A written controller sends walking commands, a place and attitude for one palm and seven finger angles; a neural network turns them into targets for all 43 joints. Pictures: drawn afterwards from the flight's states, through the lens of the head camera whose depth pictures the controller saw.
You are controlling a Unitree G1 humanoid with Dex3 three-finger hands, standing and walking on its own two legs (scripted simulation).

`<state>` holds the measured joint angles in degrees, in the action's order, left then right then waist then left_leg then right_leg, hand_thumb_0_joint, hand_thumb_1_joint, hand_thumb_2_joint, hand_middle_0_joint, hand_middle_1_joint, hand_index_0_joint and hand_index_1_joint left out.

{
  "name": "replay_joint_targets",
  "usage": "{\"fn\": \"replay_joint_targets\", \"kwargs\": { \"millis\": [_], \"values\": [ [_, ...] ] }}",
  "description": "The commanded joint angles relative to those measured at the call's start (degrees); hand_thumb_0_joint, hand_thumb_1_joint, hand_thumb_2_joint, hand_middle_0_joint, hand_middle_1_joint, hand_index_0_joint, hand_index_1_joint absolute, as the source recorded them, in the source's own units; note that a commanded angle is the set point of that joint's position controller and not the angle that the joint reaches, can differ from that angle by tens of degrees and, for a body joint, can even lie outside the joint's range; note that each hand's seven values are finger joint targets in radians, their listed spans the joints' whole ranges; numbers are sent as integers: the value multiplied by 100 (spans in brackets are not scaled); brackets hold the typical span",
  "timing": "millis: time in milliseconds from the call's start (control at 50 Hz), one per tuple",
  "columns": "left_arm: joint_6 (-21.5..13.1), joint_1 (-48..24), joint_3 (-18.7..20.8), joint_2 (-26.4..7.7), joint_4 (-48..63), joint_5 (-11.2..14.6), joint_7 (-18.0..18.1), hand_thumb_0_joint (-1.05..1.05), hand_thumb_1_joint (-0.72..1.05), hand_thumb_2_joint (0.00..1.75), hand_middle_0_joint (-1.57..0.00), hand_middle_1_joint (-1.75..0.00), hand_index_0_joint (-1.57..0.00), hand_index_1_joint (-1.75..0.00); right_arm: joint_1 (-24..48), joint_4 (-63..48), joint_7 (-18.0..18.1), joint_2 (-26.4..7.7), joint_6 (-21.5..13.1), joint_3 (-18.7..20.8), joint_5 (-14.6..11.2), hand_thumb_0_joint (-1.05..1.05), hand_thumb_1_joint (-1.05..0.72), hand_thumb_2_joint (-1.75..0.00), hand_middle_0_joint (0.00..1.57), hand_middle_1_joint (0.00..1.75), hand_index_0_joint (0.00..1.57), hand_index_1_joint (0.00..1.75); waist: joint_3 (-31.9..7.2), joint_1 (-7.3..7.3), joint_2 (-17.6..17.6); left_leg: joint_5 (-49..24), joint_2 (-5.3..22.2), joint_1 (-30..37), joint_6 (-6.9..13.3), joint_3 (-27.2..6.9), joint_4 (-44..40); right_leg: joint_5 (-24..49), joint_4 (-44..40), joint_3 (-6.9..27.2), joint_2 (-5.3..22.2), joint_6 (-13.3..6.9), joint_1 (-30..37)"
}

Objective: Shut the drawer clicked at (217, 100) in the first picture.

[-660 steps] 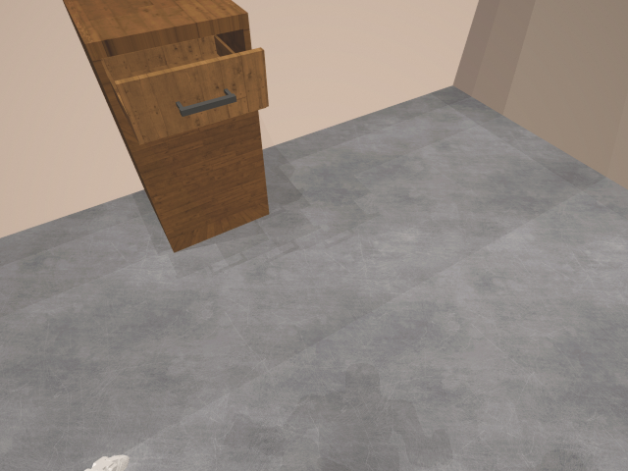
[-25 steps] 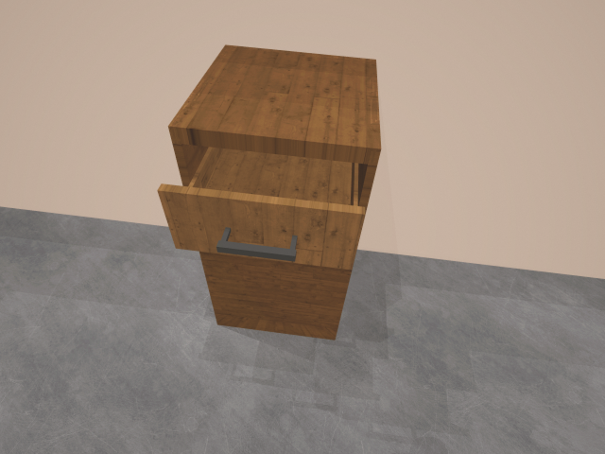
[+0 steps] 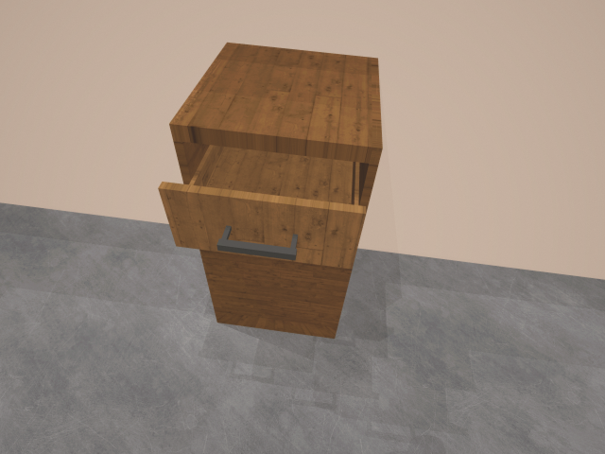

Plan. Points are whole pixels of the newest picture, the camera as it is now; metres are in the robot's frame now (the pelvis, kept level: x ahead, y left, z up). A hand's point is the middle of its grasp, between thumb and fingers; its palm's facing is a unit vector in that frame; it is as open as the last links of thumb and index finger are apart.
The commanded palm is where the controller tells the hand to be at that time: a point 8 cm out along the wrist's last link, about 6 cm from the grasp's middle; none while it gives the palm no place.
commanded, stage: shuffle to correct the standing spot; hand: left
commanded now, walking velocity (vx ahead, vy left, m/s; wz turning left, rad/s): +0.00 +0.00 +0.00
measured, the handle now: (259, 242) +0.50 +0.12 -0.07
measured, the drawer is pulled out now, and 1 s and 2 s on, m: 0.15 0.15 0.15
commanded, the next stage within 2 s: come to a stop and stand still in 0.34 s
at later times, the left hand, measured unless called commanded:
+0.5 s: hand out of the picture +0.01 +0.12 -0.18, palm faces +0.06 -0.99 -0.14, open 7.4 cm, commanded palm none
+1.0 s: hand out of the picture +0.09 +0.16 -0.17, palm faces -0.03 -0.95 -0.31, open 7.4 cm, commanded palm none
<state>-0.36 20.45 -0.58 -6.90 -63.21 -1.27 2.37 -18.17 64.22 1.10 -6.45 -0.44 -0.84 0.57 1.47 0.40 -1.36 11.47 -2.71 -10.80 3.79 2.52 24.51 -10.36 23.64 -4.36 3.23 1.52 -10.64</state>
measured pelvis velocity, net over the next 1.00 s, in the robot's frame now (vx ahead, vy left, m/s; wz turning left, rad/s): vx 0.05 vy -0.04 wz -0.08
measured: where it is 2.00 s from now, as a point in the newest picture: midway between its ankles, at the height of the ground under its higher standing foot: outside the picture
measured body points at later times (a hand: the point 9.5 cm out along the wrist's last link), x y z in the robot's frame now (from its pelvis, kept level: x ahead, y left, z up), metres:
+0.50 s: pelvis +0.05 -0.04 -0.01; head +0.06 -0.02 +0.44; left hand +0.01 +0.17 -0.17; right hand +0.04 -0.26 -0.16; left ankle +0.03 +0.06 -0.72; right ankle +0.03 -0.14 -0.74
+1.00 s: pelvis +0.05 -0.04 -0.01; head +0.07 -0.06 +0.44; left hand +0.09 +0.21 -0.15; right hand +0.09 -0.28 -0.17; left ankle +0.08 +0.05 -0.74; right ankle +0.03 -0.15 -0.74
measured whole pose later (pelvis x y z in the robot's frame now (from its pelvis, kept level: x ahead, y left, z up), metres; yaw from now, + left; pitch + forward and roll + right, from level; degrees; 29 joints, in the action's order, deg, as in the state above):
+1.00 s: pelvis +0.05 -0.04 -0.01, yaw -4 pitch -2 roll +1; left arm 1.6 14.7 2.4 -11.4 -56.9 -1.7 3.0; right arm -9.6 58.9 2.4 -9.7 1.3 2.0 0.8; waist 5.1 0.8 1.1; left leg 14.2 0.3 -15.1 2.0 7.0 30.9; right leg -18.4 33.3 -1.9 1.2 -0.6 -12.6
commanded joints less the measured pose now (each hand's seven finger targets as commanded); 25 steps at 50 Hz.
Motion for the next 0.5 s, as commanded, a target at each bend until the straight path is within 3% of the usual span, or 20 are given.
{"fn": "replay_joint_targets", "kwargs": {
  "millis": [0, 20, 60, 160, 220, 260, 300, 320, 360, 380, 400, 420, 440, 480],
  "values": [
    [-85, 506, 47, -316, 129, 23, 22, 0, 90, 90, -20, -30, -20, -30, -284, -160, 23, -597, -81, 99, -21, 0, -90, -90, 20, 30, 20, 30, 488, 28, 153, 821, 777, -794, -130, -886, -986, -212, -337, 411, 324, -281, 108],
    [-95, 526, 51, -292, 116, 26, 23, 0, 90, 90, -20, -30, -20, -30, -284, -155, 25, -562, -86, 99, -18, 0, -90, -90, 20, 30, 20, 30, 451, 35, 115, 732, 775, -746, -122, -873, -966, -167, -345, 422, 339, -290, 108],
    [-76, 524, 52, -282, 111, 11, -8, 0, 90, 90, -20, -30, -20, -30, -350, -109, 41, -611, -71, 123, 3, 0, -90, -90, 20, 30, 20, 30, 496, -13, 82, 1329, 829, -679, -108, -876, -992, -641, -293, 400, 219, -287, -79],
    [64, 458, 166, -246, 322, -79, -134, 0, 90, 90, -20, -30, -20, -30, -287, -228, 97, -944, 0, 311, 56, 0, -90, -90, 20, 30, 20, 30, 814, -21, 622, 2871, 1413, -989, 208, -1400, -1434, -1183, 605, 65, -211, -311, -660],
    [91, 593, 208, -146, 352, -93, -189, 0, 90, 90, -20, -30, -20, -30, -201, -311, 115, -983, -22, 367, 63, 0, -90, -90, 20, 30, 20, 30, 787, 29, 579, 2884, 1601, -1141, 391, -1522, -1429, -1059, 958, 62, -279, -344, -620],
    [72, 734, 235, -113, 347, -82, -203, 0, 90, 90, -20, -30, -20, -30, -133, -352, 113, -929, -44, 370, 60, 0, -90, -90, 20, 30, 20, 30, 716, 96, 508, 2723, 1511, -1337, 377, -1341, -1207, -937, 721, 140, -247, -354, -287],
    [2, 889, 247, -187, 294, -64, -200, 0, 90, 90, -20, -30, -20, -30, -68, -398, 100, -796, -71, 343, 63, 0, -90, -90, 20, 30, 20, 30, 604, 138, 176, 2399, 1170, -1353, 228, -957, -706, -1138, 181, 521, -71, -427, -97],
    [-44, 936, 262, -280, 284, -49, -181, 0, 90, 90, -20, -30, -20, -30, -67, -426, 88, -663, -92, 315, 59, 0, -90, -90, 20, 30, 20, 30, 574, 148, -107, 2127, 910, -1448, 139, -706, -294, -1392, -125, 951, 143, -549, -12],
    [-98, 1029, 297, -591, 214, -10, -116, 0, 90, 90, -20, -30, -20, -30, -54, -483, 47, -371, -138, 226, 42, 0, -90, -90, 20, 30, 20, 30, 551, 146, -1004, 1419, 300, -1789, -78, 110, 972, -1932, -886, 1983, 819, -933, 250],
    [-113, 1155, 342, -687, 177, 8, -81, 0, 90, 90, -20, -30, -20, -30, -13, -504, 39, -311, -116, 231, 43, 0, -90, -90, 20, 30, 20, 30, 525, 159, -1310, 1387, 277, -1856, -105, 273, 1576, -2078, -1279, 2401, 1156, -1165, 255],
    [-132, 1161, 352, -657, 183, 5, -61, 0, 90, 90, -20, -30, -20, -30, 149, -567, 20, -362, -116, 237, 57, 0, -90, -90, 20, 30, 20, 30, 666, 223, -1187, 1534, 369, -2061, -99, 164, 2108, -1740, -1412, 2484, 1268, -1328, 228],
    [-170, 1113, 355, -632, 183, -15, -44, 0, 90, 90, -20, -30, -20, -30, 198, -606, -1, -373, -150, 242, 51, 0, -90, -90, 20, 30, 20, 30, 587, 184, -988, 1564, 424, -2278, -84, 80, 2429, -1005, -1328, 2413, 1291, -1450, 485],
    [-196, 1020, 355, -585, 194, -33, -27, 0, 90, 90, -20, -30, -20, -30, 232, -608, -12, -362, -180, 233, 43, 0, -90, -90, 20, 30, 20, 30, 526, 147, -665, 1548, 492, -2252, -101, 57, 2445, -49, -1137, 2136, 1296, -1502, 590],
    [-223, 765, 304, -534, 251, -38, 7, 0, 90, 90, -20, -30, -20, -30, 100, -468, 2, -143, -201, 143, 9, 0, -90, -90, 20, 30, 20, 30, 271, 14, -43, 1385, 490, -1498, -207, 111, 1482, 2061, -613, 1372, 1100, -1381, 605]
  ]
}}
